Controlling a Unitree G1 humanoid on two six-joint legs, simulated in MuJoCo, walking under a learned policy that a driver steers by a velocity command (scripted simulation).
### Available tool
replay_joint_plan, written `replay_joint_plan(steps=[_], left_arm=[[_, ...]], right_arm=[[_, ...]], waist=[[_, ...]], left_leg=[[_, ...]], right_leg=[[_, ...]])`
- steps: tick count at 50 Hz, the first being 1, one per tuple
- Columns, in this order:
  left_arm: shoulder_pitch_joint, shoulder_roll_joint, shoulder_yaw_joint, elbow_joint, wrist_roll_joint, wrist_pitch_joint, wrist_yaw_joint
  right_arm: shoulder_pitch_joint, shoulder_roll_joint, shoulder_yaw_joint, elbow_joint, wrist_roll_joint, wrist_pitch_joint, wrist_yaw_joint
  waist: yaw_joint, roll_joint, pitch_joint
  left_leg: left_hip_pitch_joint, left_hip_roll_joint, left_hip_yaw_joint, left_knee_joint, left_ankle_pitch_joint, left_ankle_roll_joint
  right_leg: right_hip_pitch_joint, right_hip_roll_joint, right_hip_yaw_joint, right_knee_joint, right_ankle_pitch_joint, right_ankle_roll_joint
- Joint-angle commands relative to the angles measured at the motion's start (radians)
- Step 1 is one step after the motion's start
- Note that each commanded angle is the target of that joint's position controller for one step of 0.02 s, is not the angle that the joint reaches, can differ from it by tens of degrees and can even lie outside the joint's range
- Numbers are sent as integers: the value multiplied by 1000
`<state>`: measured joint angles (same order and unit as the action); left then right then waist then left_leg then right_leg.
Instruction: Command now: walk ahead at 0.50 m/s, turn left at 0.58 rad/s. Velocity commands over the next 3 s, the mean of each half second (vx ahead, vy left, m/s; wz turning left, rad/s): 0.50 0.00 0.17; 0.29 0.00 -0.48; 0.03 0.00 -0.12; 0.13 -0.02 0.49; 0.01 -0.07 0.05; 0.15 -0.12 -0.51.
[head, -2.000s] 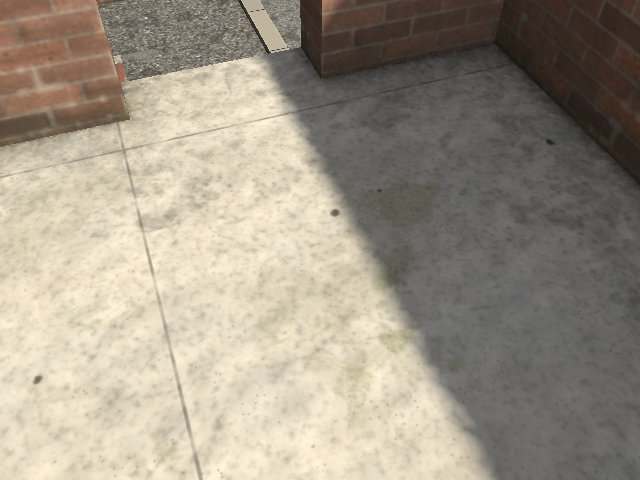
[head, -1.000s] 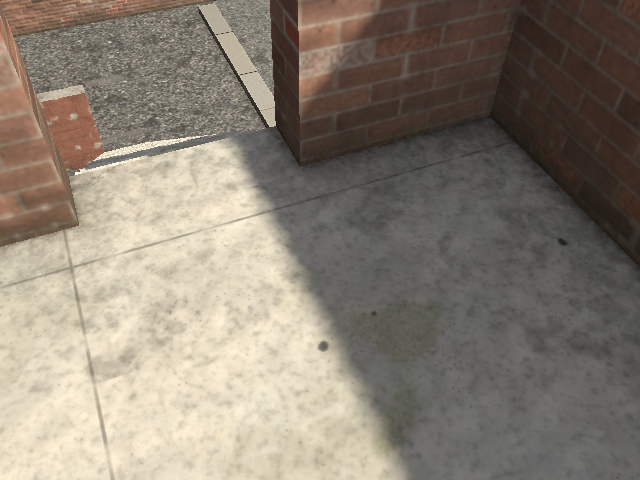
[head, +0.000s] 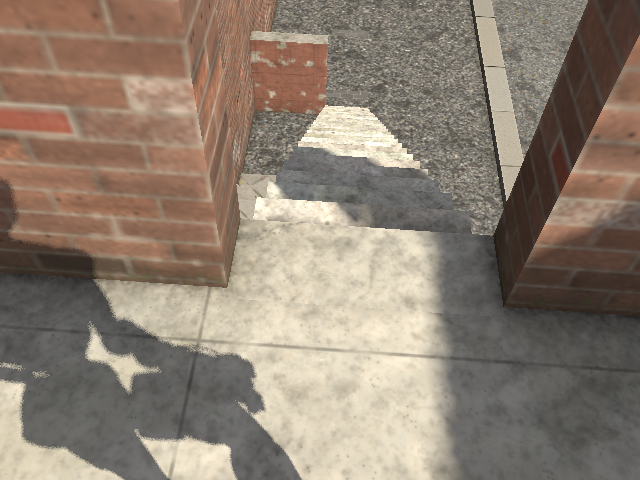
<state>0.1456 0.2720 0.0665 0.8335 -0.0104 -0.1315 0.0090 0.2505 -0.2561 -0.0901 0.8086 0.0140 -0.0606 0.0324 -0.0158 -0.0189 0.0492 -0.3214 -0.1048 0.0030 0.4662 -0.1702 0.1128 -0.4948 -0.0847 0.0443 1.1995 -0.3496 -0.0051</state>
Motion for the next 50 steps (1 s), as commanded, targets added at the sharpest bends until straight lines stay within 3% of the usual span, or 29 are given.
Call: replay_joint_plan(steps=[1, 4, 8, 11, 14, 16, 18, 19, 20, 21, 22, 24, 25, 28, 29, 31, 33, 36, 38, 40, 41, 42, 43, 44, 45, 46, 48, 49, 50], left_arm=[[36, 92, 29, -65, 21, 13, 5], [-83, 68, 20, -110, 27, 22, 10], [-199, 40, 5, -142, 14, 12, -8], [-247, 48, -1, -156, 7, 1, -30], [-298, 66, -3, -190, 4, -6, -47], [-234, 88, 2, -188, -3, -8, -52], [-40, 142, 25, -141, 14, -4, -51], [153, 183, 35, -104, 20, -2, -50], [235, 251, 58, -102, 27, 3, -52], [251, 177, 39, -88, 5, 11, -54], [203, 135, 25, -88, -5, 21, -45], [117, 136, 20, -118, 15, 27, -44], [99, 119, 11, -123, 18, 23, -45], [81, 129, 10, -130, 5, 22, -44], [87, 151, 18, -136, 2, 31, -36], [133, 154, 21, -131, -2, 50, -28], [188, 161, 23, -109, 4, 75, -5], [235, 163, 25, -96, 0, 108, 19], [249, 148, 31, -109, -17, 106, 23], [196, 138, 32, -142, -16, 110, 28], [159, 123, 28, -163, -14, 109, 27], [145, 69, 9, -199, 5, 100, 22], [351, 17, -2, -192, 9, 92, 3], [380, 142, 15, -192, -13, 88, -9], [300, 178, 30, -183, -25, 101, -3], [233, 172, 33, -192, -23, 122, 6], [204, 123, 30, -204, -11, 165, 17], [204, 102, 25, -204, 6, 174, 18], [213, 79, 21, -206, 6, 173, 15]], right_arm=[[-18, -121, -22, -85, 3, -27, -17], [44, -155, -30, -76, 6, -23, -39], [94, -140, -23, -66, 9, -13, -49], [145, -129, -16, -36, 3, -17, -47], [180, -151, -20, -19, 0, -12, -52], [159, -168, -23, -13, -4, -7, -56], [107, -189, -22, -27, -16, -3, -59], [89, -165, -6, -45, -36, -4, -59], [213, -84, 16, -48, -27, -28, -51], [199, -115, 22, -47, -25, -55, -37], [91, -159, 15, -80, -4, -62, -25], [-6, -161, 21, -109, -35, -66, -26], [15, -161, 17, -112, -48, -59, -30], [37, -134, 23, -126, -54, -28, -51], [15, -137, 25, -142, -66, -25, -59], [-82, -91, 34, -172, -52, -22, -65], [-162, -76, 41, -184, -49, -27, -52], [-212, -94, 36, -186, -35, -28, -35], [-203, -93, 26, -183, -23, -37, -31], [-179, -127, 12, -171, -30, -56, -31], [-125, -147, 4, -161, -41, -66, -37], [-18, -221, -13, -155, -65, -67, -50], [31, -226, -7, -154, -69, -44, -61], [33, -203, -11, -142, -23, -16, -59], [1, -132, 3, -164, -10, 0, -71], [-52, -100, 18, -171, -13, 19, -78], [-128, -106, 19, -176, -34, 46, -83], [-152, -127, 12, -173, -54, 50, -87], [-160, -133, 9, -172, -59, 53, -88]], waist=[[44, 24, -110], [10, 48, -69], [-41, 106, -52], [-81, 121, -33], [-95, 114, -9], [-54, 139, -29], [56, 114, -166], [132, 42, -300], [92, -215, -403], [105, -231, -396], [106, -130, -238], [63, 28, -96], [21, 36, -93], [-25, -19, -100], [-22, -29, -96], [5, 2, -94], [39, -39, -83], [59, -89, -116], [55, -153, -110], [23, -125, -124], [-16, -108, -165], [-50, 13, -295], [23, 291, -458], [19, 276, -496], [-12, 171, -379], [-15, 115, -286], [21, 127, -150], [32, 155, -130], [43, 166, -129]], left_leg=[[147, 269, -335, -239, 295, 196], [114, 228, -281, -247, 309, 170], [113, 188, -243, -232, 180, 109], [186, 236, -258, -212, 159, 103], [361, 311, -295, -168, 272, 95], [421, 324, -262, -107, 479, 67], [383, 267, -176, 119, 828, 29], [213, 222, -139, 374, 647, 6], [-203, 61, -56, 761, 83, -84], [-385, 44, -136, 866, -351, -82], [-471, 100, -156, 930, -284, -88], [-429, 153, -108, 854, -175, -99], [-369, 180, -112, 796, -152, -108], [-334, 191, -81, 692, -125, -141], [-348, 192, -75, 642, -82, -155], [-331, 164, -60, 466, 32, -171], [-248, 112, -41, 272, 176, -168], [-167, 43, -43, 138, 233, -170], [-173, 35, -79, 52, 175, -147], [-125, 45, -90, -58, 193, -113], [26, 98, -109, -123, 326, -75], [297, 306, -256, -56, 609, 13], [598, 563, -513, 50, 1006, 202], [593, 608, -602, 40, 748, 240], [510, 528, -513, -4, 507, 201], [410, 461, -420, -39, 362, 156], [154, 369, -273, -114, 254, 121], [56, 337, -201, -141, 299, 121], [19, 328, -150, -147, 346, 125]], right_leg=[[-123, -43, 26, -112, 78, 26], [-158, -9, 6, -315, 241, 57], [-93, 46, -9, -599, 457, 47], [-86, 43, -20, -660, 513, 18], [-193, 49, -37, -693, 360, -34], [-143, 63, -53, -712, 266, -79], [165, 124, -90, -741, 308, -137], [468, 1, 67, -703, 398, -202], [832, -206, 512, -747, 282, -367], [889, -247, 744, -882, 159, -376], [769, -230, 631, -893, 112, -330], [487, -169, 447, -934, 346, -304], [402, -137, 390, -950, 430, -297], [297, -76, 300, -984, 484, -293], [278, -61, 274, -988, 497, -290], [242, -22, 222, -951, 549, -262], [199, 34, 166, -901, 598, -200], [221, 42, 208, -823, 612, -143], [309, 5, 310, -753, 605, -161], [355, 7, 363, -670, 552, -146], [302, 44, 346, -578, 504, -115], [153, 105, 252, -326, 302, -65], [-81, 242, 181, -57, -425, -11], [-192, 142, 155, 90, -362, 12], [-253, 100, 120, 166, -265, 45], [-278, 76, 84, 170, -197, 68], [-192, 47, 42, 72, -117, 86], [-117, 61, 8, 31, -88, 91], [-71, 64, -15, -24, -73, 92]])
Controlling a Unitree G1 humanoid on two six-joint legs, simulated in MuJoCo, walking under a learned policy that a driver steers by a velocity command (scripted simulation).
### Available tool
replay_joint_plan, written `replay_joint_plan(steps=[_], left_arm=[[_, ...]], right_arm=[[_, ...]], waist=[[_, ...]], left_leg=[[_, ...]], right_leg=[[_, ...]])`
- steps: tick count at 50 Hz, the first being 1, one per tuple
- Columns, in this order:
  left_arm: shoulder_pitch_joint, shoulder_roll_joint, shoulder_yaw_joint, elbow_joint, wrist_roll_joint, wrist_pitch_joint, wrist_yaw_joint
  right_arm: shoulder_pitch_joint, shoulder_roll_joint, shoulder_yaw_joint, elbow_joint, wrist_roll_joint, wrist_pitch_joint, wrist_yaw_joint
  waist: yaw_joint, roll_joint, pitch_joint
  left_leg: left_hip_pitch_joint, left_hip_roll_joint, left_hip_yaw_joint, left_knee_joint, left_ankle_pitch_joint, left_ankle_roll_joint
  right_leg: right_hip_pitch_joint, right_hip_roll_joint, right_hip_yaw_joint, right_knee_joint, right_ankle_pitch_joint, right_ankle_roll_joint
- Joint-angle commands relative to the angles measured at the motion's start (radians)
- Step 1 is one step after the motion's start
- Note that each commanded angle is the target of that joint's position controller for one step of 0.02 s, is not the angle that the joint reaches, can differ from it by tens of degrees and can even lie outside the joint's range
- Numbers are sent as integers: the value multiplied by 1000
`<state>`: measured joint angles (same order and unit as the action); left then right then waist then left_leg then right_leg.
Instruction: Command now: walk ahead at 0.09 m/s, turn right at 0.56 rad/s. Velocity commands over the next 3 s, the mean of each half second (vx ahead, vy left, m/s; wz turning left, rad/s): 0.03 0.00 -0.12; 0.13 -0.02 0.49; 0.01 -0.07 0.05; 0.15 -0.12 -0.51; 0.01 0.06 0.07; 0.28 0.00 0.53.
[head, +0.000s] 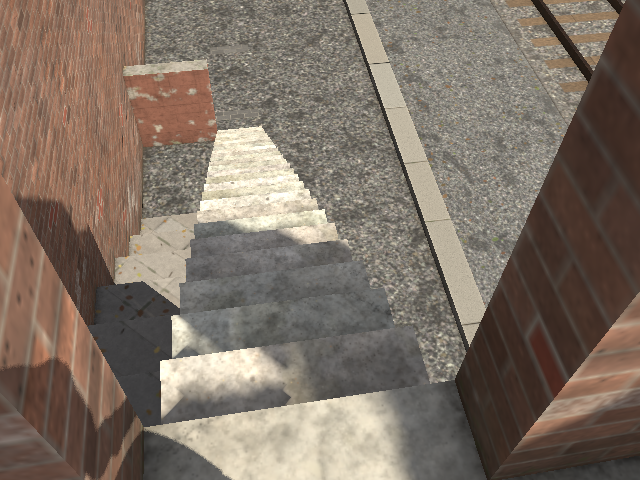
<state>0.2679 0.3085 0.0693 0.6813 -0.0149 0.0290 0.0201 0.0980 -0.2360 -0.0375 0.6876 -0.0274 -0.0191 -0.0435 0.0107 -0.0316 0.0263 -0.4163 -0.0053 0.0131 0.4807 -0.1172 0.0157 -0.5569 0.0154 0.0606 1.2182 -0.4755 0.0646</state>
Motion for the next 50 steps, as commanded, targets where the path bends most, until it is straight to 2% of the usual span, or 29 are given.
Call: replay_joint_plan(steps=[1, 4, 8, 9, 10, 11, 12, 13, 14, 16, 19, 22, 24, 27, 28, 32, 35, 36, 37, 38, 39, 40, 41, 42, 43, 45, 46, 47, 50], left_arm=[[87, 28, 14, -55, 9, 9, 1], [39, 23, 1, -67, -1, 9, -22], [21, 33, 4, -73, 7, 10, -29], [22, 13, -4, -74, 10, 16, -30], [27, 9, -8, -68, 24, 19, -26], [15, 100, -3, -93, 46, 25, -14], [-44, 103, -19, -110, 73, 22, -17], [-65, 59, -29, -102, 90, 12, -27], [-104, 34, -36, -88, 86, -1, -35], [-154, 39, -34, -83, 66, -14, -32], [-113, 74, -15, -59, 65, -11, -1], [-85, 49, -12, -43, 53, -5, 20], [-95, 33, -10, -32, 49, -9, 37], [-109, 58, 13, -22, 51, -13, 38], [-114, 54, 18, -18, 36, -15, 37], [-120, 125, 48, -13, 41, -8, 33], [-129, 157, 61, 5, -6, -12, 15], [-163, 148, 59, 9, -16, -14, 12], [-171, 103, 50, 18, -8, -15, 9], [-216, 28, 29, -2, 15, -20, -3], [-220, -71, -5, -22, 55, -27, -17], [-292, 23, 17, -80, -4, -58, -16], [-353, 115, 44, -81, -38, -69, -11], [-293, 138, 54, -55, -17, -71, -2], [-238, 109, 50, -4, 7, -67, 6], [-185, 99, 56, 22, 18, -74, 0], [-161, 106, 60, 42, 20, -54, 10], [-131, 65, 48, 50, 33, -44, 8], [-201, 11, 27, 12, 38, -2, -1]], right_arm=[[-14, -160, -47, -49, -13, 14, -12], [-28, -178, -53, -61, 2, 23, 3], [-17, -205, -65, -43, 44, 44, 23], [-38, -170, -49, -31, 58, 47, 27], [7, -117, -32, -1, 50, 46, 36], [78, -46, -3, 3, 9, 38, 53], [92, -83, -14, -8, 16, 31, 56], [60, -156, -34, 4, 36, 35, 47], [74, -171, -44, 24, 50, 45, 43], [113, -184, -56, 65, 46, 69, 29], [142, -216, -78, 72, 54, 67, 15], [138, -198, -79, 70, 56, 75, -1], [144, -169, -72, 67, 38, 74, -4], [110, -119, -53, 31, 38, 85, -9], [104, -108, -46, 17, 43, 92, -6], [136, -115, -38, -2, 39, 96, 20], [194, -135, -56, 7, 51, 89, 42], [265, -132, -64, 39, 53, 87, 46], [371, -135, -76, 97, 56, 82, 43], [486, -190, -101, 139, 65, 69, 26], [438, -257, -85, 83, 57, 46, 26], [380, -283, -92, 24, 21, 8, 51], [311, -234, -77, 34, 19, -34, 53], [277, -184, -59, 40, 45, -53, 48], [249, -161, -47, 34, 49, -59, 40], [274, -133, -36, 35, 42, -65, 35], [220, -152, -32, -1, 17, -72, 32], [256, -201, -55, -8, 24, -69, 27], [341, -218, -73, -3, 44, -32, 4]], waist=[[18, 186, -117], [-6, 160, -194], [3, 171, -173], [32, 175, -153], [34, 134, -125], [-29, -122, -145], [-51, -228, -144], [-16, -156, -110], [-34, -130, -61], [-34, -124, -11], [-15, -96, -24], [14, -67, -54], [19, -78, -56], [23, -93, -70], [23, -93, -69], [16, -108, -124], [-25, -131, -94], [-70, -123, -84], [-106, -66, -88], [-153, 161, -49], [-80, 395, 2], [-112, 329, 0], [-83, 151, 98], [-41, 123, 112], [-16, 119, 99], [8, 163, 79], [27, 115, 99], [19, 142, 44], [-15, 125, -86]], left_leg=[[106, 232, -125, -162, 331, 229], [138, 269, -67, -133, 390, 236], [135, 283, -96, -80, 140, 196], [82, 259, -99, -56, 93, 157], [24, 219, -66, -10, -20, 82], [-92, 116, 32, 220, -309, -41], [-62, 80, -18, 340, -496, -90], [-6, 93, -59, 417, -473, -101], [-12, 89, -71, 443, -434, -106], [-27, 75, -111, 499, -376, -126], [-77, 29, -138, 639, -351, -145], [-190, 20, -144, 721, -347, -147], [-218, 41, -117, 675, -330, -150], [-182, 73, -57, 585, -350, -155], [-168, 86, -43, 533, -350, -147], [-14, 76, 31, 391, -339, -89], [144, 54, 87, 231, -281, 13], [262, 32, 119, 125, -210, 51], [409, -12, 131, 65, -208, 82], [523, 100, -99, -102, -359, 150], [532, 306, -470, -119, -178, 205], [405, 380, -721, -332, -517, 348], [405, 403, -719, -385, -669, 315], [413, 371, -634, -356, -589, 256], [384, 305, -524, -328, -454, 204], [362, 216, -362, -297, -172, 159], [339, 223, -281, -173, 539, 67], [337, 214, -209, -100, 916, 6], [419, 206, -213, -46, 870, -5]], right_leg=[[21, -41, -46, -101, 74, 22], [128, -43, -69, -276, 158, -4], [253, -12, -97, -488, 208, -60], [348, -6, -92, -632, 298, -85], [437, -7, -64, -758, 362, -102], [532, -255, 247, -845, 594, -175], [352, -410, 341, -874, 687, -325], [249, -356, 283, -911, 499, -356], [228, -298, 219, -921, 364, -316], [220, -263, 147, -926, 313, -266], [311, -280, 118, -899, 440, -288], [456, -320, 122, -889, 490, -318], [507, -325, 116, -902, 440, -315], [509, -329, 67, -903, 479, -327], [505, -339, 60, -899, 485, -333], [444, -364, 0, -917, 406, -323], [305, -375, -16, -963, 6, -256], [222, -356, -55, -930, -94, -214], [122, -304, -126, -814, -161, -164], [-70, -195, -257, -463, -155, -76], [-323, -93, -196, -41, -242, -30], [-415, -43, -29, -32, -113, -52], [-475, -81, -2, -12, 27, -67], [-485, -102, 12, -28, 159, -68], [-419, -117, 24, -39, 242, -59], [-322, -100, 13, -90, 348, -44], [-270, -79, 5, -90, 327, -28], [-211, -46, -14, -60, 292, -17], [-231, -31, -6, -13, 341, 1]])
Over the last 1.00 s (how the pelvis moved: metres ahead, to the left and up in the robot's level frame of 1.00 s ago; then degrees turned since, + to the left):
0.50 -0.03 0.00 -15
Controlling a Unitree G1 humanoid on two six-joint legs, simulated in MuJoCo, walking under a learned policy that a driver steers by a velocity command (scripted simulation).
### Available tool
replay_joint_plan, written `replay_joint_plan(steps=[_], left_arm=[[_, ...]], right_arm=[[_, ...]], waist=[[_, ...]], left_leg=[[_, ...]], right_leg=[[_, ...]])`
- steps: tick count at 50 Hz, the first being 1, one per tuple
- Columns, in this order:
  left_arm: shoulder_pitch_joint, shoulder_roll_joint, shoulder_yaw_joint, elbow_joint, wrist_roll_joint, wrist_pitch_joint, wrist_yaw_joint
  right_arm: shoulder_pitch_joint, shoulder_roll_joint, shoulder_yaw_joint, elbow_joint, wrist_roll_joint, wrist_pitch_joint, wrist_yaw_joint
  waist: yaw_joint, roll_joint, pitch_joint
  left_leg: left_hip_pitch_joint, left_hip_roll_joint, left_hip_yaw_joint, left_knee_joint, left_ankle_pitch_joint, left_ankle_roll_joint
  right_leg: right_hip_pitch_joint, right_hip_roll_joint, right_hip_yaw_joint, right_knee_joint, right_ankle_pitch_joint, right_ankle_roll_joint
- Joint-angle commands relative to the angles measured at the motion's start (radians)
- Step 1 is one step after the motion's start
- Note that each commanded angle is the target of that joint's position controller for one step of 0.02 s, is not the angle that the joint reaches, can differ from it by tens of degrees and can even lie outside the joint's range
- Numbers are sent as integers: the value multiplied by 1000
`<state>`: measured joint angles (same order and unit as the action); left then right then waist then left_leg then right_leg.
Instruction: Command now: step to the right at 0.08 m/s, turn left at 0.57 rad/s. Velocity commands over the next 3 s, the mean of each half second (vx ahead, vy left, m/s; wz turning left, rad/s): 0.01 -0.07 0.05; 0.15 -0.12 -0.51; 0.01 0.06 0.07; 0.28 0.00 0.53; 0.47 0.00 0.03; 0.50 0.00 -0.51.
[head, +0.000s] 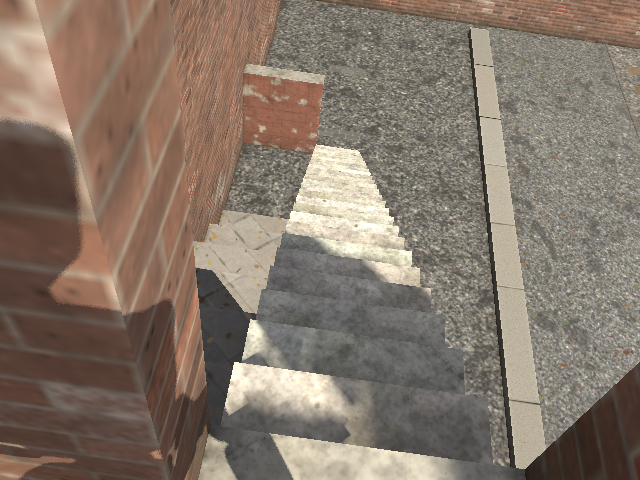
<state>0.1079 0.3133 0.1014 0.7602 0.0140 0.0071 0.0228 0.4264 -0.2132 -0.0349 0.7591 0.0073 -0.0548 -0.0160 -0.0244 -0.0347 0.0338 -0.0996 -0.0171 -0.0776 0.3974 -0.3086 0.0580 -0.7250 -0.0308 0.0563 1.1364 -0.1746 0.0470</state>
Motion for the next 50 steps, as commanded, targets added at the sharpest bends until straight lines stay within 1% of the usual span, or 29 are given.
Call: replay_joint_plan(steps=[1, 5, 8, 11, 13, 14, 15, 16, 17, 18, 20, 22, 25, 27, 29, 30, 31, 32, 33, 34, 35, 38, 42, 45, 46, 47, 48, 49, 50], left_arm=[[-50, 8, -6, -76, 4, 33, -6], [-146, -16, -22, -112, 0, 24, -8], [-211, -36, -35, -115, -13, 2, -39], [-151, 1, -12, -98, -31, -19, -75], [-40, 51, 12, -72, -20, -33, -71], [18, 87, 23, -67, -10, -41, -68], [121, 173, 38, -65, -4, -49, -60], [157, 198, 34, -52, -8, -40, -62], [128, 94, 0, -55, -21, -29, -68], [59, 52, -2, -83, -34, -16, -62], [22, 35, -11, -89, -39, 27, -35], [5, 94, 16, -95, -31, 53, -2], [36, 84, 24, -115, -10, 67, 21], [40, 93, 25, -133, -43, 73, 19], [13, 67, 14, -158, -48, 88, 14], [16, 7, -7, -183, -40, 94, 7], [6, 6, -7, -202, -50, 85, -8], [42, 91, 17, -192, -47, 72, -19], [107, 128, 29, -165, -47, 73, -18], [156, 118, 30, -153, -54, 89, 0], [170, 109, 25, -151, -43, 103, 7], [141, 72, 3, -191, -46, 118, -1], [33, 18, -24, -269, -56, 107, -25], [41, -8, -39, -289, -49, 76, -45], [138, 9, -34, -249, -94, 34, -48], [210, 46, -11, -212, -90, 17, -44], [300, 41, -4, -147, -71, 9, -44], [423, 71, 17, -82, -53, -3, -36], [475, 125, 18, -86, -24, -20, -29]], right_arm=[[4, -226, -70, -80, 14, 18, -29], [23, -191, -64, -77, 17, 46, -46], [55, -138, -44, -45, 10, 39, -64], [20, -169, -47, -31, 5, 28, -47], [-49, -177, -44, -35, 21, 18, -43], [-101, -202, -49, -48, 25, 6, -43], [-130, -220, -52, -76, -11, -11, -46], [5, -146, -37, -75, -42, -18, -40], [46, -174, -38, -48, -28, -16, -25], [-38, -197, -53, -57, -3, 1, -22], [-159, -160, -47, -91, -7, 27, -29], [-174, -126, -44, -114, 7, 39, -28], [-136, -97, -31, -89, 1, 30, -39], [-100, -118, -38, -86, 16, 5, -46], [-20, -138, -54, -70, -4, -2, -42], [13, -228, -80, -86, -26, 9, -45], [-59, -288, -94, -123, -74, 9, -47], [-184, -234, -78, -171, -85, -2, -60], [-257, -174, -59, -195, -53, -4, -68], [-294, -162, -56, -199, -10, 4, -72], [-276, -143, -46, -194, 4, 11, -74], [-198, -148, -42, -189, -15, 30, -82], [-129, -237, -83, -169, -13, 57, -94], [-179, -306, -119, -169, 8, 57, -76], [-165, -306, -118, -172, 19, 42, -41], [-236, -291, -112, -194, 21, 29, -21], [-279, -244, -92, -203, 2, 36, -18], [-268, -175, -71, -198, -20, 39, -14], [-284, -89, -39, -224, -29, 32, -13]], waist=[[24, 132, -90], [-12, 160, -46], [-55, 198, -40], [-43, 257, -36], [23, 256, -76], [72, 224, -106], [111, 116, -221], [28, -191, -393], [7, -215, -454], [22, -175, -298], [9, 9, -145], [-24, -50, -71], [-5, -129, -116], [4, -96, -194], [-49, -77, -206], [-48, 84, -191], [-25, 336, -123], [28, 279, -64], [66, 212, -23], [88, 176, 4], [78, 138, 13], [45, 126, 3], [-9, 233, -5], [-6, 307, -33], [12, 370, -182], [50, 325, -108], [100, 233, -64], [140, 37, -36], [150, -254, 27]], left_leg=[[99, 216, -134, 49, 1010, -33], [117, 201, -166, 106, 874, 6], [109, 198, -160, 120, 817, 19], [44, 208, -154, 140, 938, 60], [18, 172, -135, 227, 1062, 53], [5, 133, -114, 304, 1085, 25], [-133, 57, -95, 519, 831, -19], [-400, -109, -18, 960, -209, -129], [-384, -75, -76, 1079, -367, -138], [-464, -41, -39, 1132, -344, -142], [-515, 7, -27, 1032, -262, -124], [-439, 17, 8, 780, -212, -105], [-323, -14, 54, 475, -198, -117], [-220, -3, 55, 335, -18, -105], [-24, 11, 61, 140, 142, -69], [72, 233, -161, 50, 46, 1], [-55, 472, -523, -110, 42, 174], [-162, 504, -543, -122, 10, 236], [-192, 444, -421, -108, -7, 196], [-190, 369, -308, -69, -6, 134], [-173, 331, -232, -40, 44, 106], [-143, 293, -71, 17, 183, 101], [-26, 330, -16, 48, 258, 108], [-43, 368, 18, 40, 311, 104], [-144, 307, 88, -9, -330, 64], [-313, 296, 120, 3, -443, 45], [-413, 267, 165, 85, -483, 39], [-422, 212, 218, 311, -411, 16], [-624, 152, 199, 796, -358, -36]], right_leg=[[-78, 10, 11, 75, 40, 24], [-154, 10, -9, -90, 73, 39], [-63, 0, -52, -318, 157, 32], [94, 15, -102, -392, 27, -20], [289, 58, -132, -529, 58, -77], [411, 80, -135, -670, 257, -114], [664, -40, 45, -645, 719, -203], [954, -322, 353, -588, 1222, -445], [858, -307, 451, -687, 1016, -469], [757, -243, 343, -701, 765, -430], [542, -171, 283, -778, 354, -373], [390, -84, 242, -841, 55, -344], [375, -31, 209, -830, 55, -345], [389, -60, 260, -779, 47, -322], [247, -7, 251, -701, -151, -230], [90, 74, 203, -495, -360, -157], [-14, 186, 110, -119, -399, -95], [-58, 133, 165, 126, -364, -74], [-75, 110, 145, 231, -301, -56], [-75, 90, 129, 301, -235, -36], [-92, 88, 126, 375, -181, -10], [-82, 88, 68, 422, -81, 53], [-52, 9, 11, 69, -86, 106], [113, -38, -57, -185, -268, 78], [352, -12, -147, -225, -360, 41], [513, 22, -221, -242, -221, 23], [612, 60, -263, -330, -166, 7], [683, 110, -276, -457, -191, -11], [719, -40, 111, -660, -206, -101]])
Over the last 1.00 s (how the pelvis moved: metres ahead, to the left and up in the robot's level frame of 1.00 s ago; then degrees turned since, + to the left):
0.04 0.05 0.02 17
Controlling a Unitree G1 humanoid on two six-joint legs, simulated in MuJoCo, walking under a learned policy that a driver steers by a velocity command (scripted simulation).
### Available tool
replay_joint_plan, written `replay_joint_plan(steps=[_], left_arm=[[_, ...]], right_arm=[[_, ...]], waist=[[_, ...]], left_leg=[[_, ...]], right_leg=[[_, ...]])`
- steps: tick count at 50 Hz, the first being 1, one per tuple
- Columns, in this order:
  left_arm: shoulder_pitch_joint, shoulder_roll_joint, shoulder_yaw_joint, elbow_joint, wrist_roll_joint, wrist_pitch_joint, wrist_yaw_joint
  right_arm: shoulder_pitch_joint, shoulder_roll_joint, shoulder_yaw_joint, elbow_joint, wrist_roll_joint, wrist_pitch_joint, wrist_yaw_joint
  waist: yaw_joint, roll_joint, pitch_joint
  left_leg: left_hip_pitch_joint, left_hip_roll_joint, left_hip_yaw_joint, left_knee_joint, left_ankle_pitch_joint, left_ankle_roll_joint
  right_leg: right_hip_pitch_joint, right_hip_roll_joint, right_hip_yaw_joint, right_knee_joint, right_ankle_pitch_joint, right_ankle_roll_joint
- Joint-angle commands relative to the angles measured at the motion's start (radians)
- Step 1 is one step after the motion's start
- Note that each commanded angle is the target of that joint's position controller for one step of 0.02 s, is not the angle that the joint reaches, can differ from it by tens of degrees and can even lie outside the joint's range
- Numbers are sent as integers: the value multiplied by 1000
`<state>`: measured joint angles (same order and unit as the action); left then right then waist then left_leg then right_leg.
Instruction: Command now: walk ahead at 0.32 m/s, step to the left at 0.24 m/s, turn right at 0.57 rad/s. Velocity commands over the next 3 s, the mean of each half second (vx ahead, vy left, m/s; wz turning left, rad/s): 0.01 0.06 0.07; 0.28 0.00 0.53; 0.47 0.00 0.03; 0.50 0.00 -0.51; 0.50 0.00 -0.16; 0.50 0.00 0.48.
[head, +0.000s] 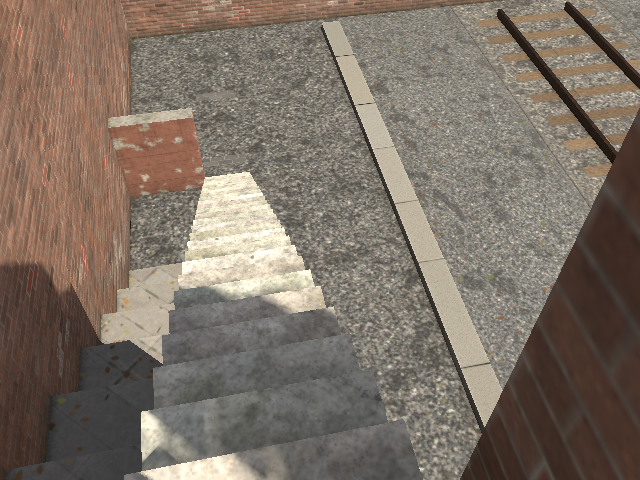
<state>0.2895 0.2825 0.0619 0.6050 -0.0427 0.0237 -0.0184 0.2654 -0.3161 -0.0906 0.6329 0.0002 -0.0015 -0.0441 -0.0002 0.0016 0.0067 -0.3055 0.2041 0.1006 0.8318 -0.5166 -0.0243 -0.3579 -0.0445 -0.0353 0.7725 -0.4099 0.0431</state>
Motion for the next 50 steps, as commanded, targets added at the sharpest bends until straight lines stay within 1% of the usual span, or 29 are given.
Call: replay_joint_plan(steps=[1, 2, 3, 4, 6, 8, 10, 14, 18, 20, 22, 23, 24, 25, 26, 27, 28, 29, 30, 33, 37, 40, 43, 44, 45, 46, 47, 48, 50], left_arm=[[332, 297, 65, 25, 35, -93, 5], [89, 220, 48, -30, 67, -119, -28], [23, 168, 38, -11, 44, -138, -41], [11, 114, 24, 21, 28, -131, -27], [-33, 30, -5, 60, 24, -94, 5], [24, 64, 11, 99, 40, -83, 32], [90, 154, 50, 115, 37, -80, 64], [-17, 110, 50, 85, 33, -60, 94], [-53, 113, 59, 77, 17, -46, 87], [-76, 129, 66, 71, 3, -50, 71], [-108, 147, 73, 89, 0, -42, 73], [-118, 143, 70, 101, 0, -42, 73], [-73, 132, 70, 130, 25, -41, 71], [-82, 44, 39, 64, 37, -51, 75], [-51, 64, 46, 100, 9, -50, 72], [-93, 106, 61, 94, -8, -45, 72], [-112, 122, 78, 88, 21, -37, 73], [-106, 150, 94, 90, 43, -48, 71], [-130, 144, 97, 76, 42, -56, 61], [-184, 110, 91, 60, 25, -85, 49], [-195, 73, 72, 59, 26, -97, 31], [-141, 68, 69, 78, 4, -93, 25], [44, 46, 59, 142, 29, -96, 29], [151, 68, 61, 169, 46, -99, 31], [193, 110, 54, 177, 56, -93, 35], [113, 240, 91, 173, 79, -90, 29], [15, 206, 80, 145, 58, -102, 37], [-32, 169, 67, 146, 44, -104, 53], [-50, 128, 58, 163, 35, -111, 76]], right_arm=[[-20, -2, 9, -106, -28, -21, 17], [-157, 32, 24, -110, 51, -39, -8], [-108, -66, -4, -44, 48, -14, -29], [-83, -79, -11, -2, 20, 0, -41], [-27, -87, -27, 64, 14, 46, -31], [-38, -24, -9, 89, 26, 62, -16], [-108, -43, -13, 61, 19, 70, -12], [-155, -11, -5, 27, 13, 93, -4], [-204, 25, 6, -7, 25, 107, 25], [-184, 14, 0, -10, 32, 111, 40], [-53, -28, -14, 33, 29, 129, 41], [23, -44, -19, 59, 19, 133, 39], [61, -119, -44, 48, 20, 123, 28], [58, -209, -55, 10, -12, 99, 28], [33, -128, -24, 8, -22, 62, 36], [-51, -78, -13, -8, -2, 37, 34], [-104, -76, -17, -12, 1, 26, 40], [-55, -74, -24, 10, 25, 23, 30], [-58, -82, -26, 12, 23, 20, 19], [-22, -82, -33, 0, 25, -1, -15], [3, -96, -44, -10, 28, -7, -16], [-5, -98, -50, -8, 41, -7, -3], [-63, -22, -14, -39, 36, 14, 13], [-70, 34, 5, -49, 31, 16, 17], [-14, 92, 20, -41, 25, 12, 19], [-4, -15, -18, -88, 81, 1, 8], [-20, -89, -33, -75, 71, -8, -3], [7, -109, -44, -47, 56, -10, -2], [86, -69, -40, 10, 23, 9, 12]], waist=[[61, -291, 2], [54, -190, 14], [35, -170, 1], [45, -152, -51], [11, -164, -68], [31, -154, -72], [77, -128, -69], [56, -180, -30], [65, -208, -4], [60, -226, -13], [-2, -213, -36], [-40, -164, -45], [-51, 15, -76], [-43, 344, -131], [-47, 283, -235], [-29, 253, -127], [-8, 221, -78], [-16, 159, -128], [-11, 184, -95], [-24, 167, -52], [-32, 161, -23], [-6, 220, 8], [105, 144, 2], [142, 55, -18], [106, -118, -43], [22, -342, 90], [1, -271, 196], [-23, -238, 215], [-29, -208, 172]], left_leg=[[-646, -230, -151, 656, -198, 7], [-551, -175, -336, 571, -143, -5], [-497, -166, -296, 585, -137, -1], [-450, -153, -322, 540, -80, -4], [-301, -138, -292, 412, 38, -7], [-292, -179, -283, 307, 104, -2], [-397, -228, -295, 333, 119, 0], [-402, -201, -248, 264, 178, -34], [-283, -170, -114, 98, 192, -15], [-182, -177, -66, 0, 176, 14], [-43, -179, -78, -145, 209, 55], [58, -215, -55, -265, 306, 79], [210, -168, -174, -349, 833, 132], [318, 122, -649, -471, 971, 359], [215, 175, -761, -510, 681, 427], [171, 118, -641, -520, 533, 365], [162, 49, -563, -495, 449, 300], [186, -4, -538, -537, 59, 256], [166, -24, -553, -575, -36, 246], [191, -42, -564, -616, -22, 247], [111, -82, -538, -606, -18, 242], [-68, -110, -542, -596, -77, 229], [-253, -158, -564, -506, -149, 162], [-312, -231, -499, -315, -150, 106], [-331, -328, -358, 20, -95, 52], [-509, -297, -337, 113, -78, 64], [-534, -238, -340, 201, 28, 63], [-537, -235, -322, 226, 120, 62], [-465, -209, -321, 222, 258, 48]], right_leg=[[444, -334, 856, -418, 610, -123], [234, -430, 730, -346, 1538, -265], [246, -380, 518, -242, 1525, -304], [249, -329, 421, -215, 1362, -284], [182, -246, 272, -234, 1097, -219], [229, -232, 198, -226, 1145, -202], [310, -291, 233, -243, 1094, -220], [273, -282, 142, -319, 748, -235], [219, -255, 47, -298, 690, -198], [177, -257, 28, -266, 669, -179], [147, -259, 19, -174, 738, -130], [125, -210, -17, -79, 780, -95], [29, -69, -111, 145, 464, 5], [-272, 78, -37, 501, -289, 58], [-182, 32, 184, 613, -306, 42], [-228, 12, 164, 617, -235, 33], [-254, 14, 152, 559, -179, 10], [-246, 0, 143, 481, -92, -4], [-234, 6, 133, 431, -16, -10], [-238, 12, 141, 271, 67, -31], [-126, 36, 106, 20, 59, -33], [82, 80, 59, -87, -8, -44], [371, 55, 60, -246, 183, -82], [453, -49, 169, -341, 72, -91], [446, -220, 361, -442, -57, -108], [264, -360, 733, -599, -425, -221], [174, -355, 718, -662, -512, -232], [166, -300, 599, -662, -412, -201], [187, -214, 369, -626, -150, -140]])
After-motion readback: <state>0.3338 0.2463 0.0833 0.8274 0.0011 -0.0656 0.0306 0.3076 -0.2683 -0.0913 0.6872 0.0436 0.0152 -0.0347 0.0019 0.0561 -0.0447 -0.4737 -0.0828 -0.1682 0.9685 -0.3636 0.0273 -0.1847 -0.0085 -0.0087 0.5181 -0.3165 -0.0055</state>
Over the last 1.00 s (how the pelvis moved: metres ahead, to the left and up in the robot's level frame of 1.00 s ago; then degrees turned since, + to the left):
0.14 -0.13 -0.04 -19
